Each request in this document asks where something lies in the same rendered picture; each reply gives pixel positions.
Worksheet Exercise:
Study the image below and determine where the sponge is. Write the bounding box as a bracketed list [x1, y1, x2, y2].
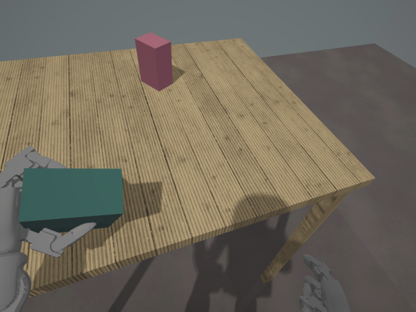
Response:
[19, 168, 124, 233]

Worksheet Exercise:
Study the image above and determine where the robot right hand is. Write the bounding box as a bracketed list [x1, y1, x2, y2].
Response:
[300, 254, 351, 312]

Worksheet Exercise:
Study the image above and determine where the robot left forearm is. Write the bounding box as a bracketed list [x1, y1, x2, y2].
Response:
[0, 252, 31, 312]

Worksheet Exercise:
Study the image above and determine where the robot left hand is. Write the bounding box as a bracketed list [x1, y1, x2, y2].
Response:
[0, 146, 96, 258]

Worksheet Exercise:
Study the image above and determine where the table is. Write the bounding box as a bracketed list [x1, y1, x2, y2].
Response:
[0, 38, 375, 298]

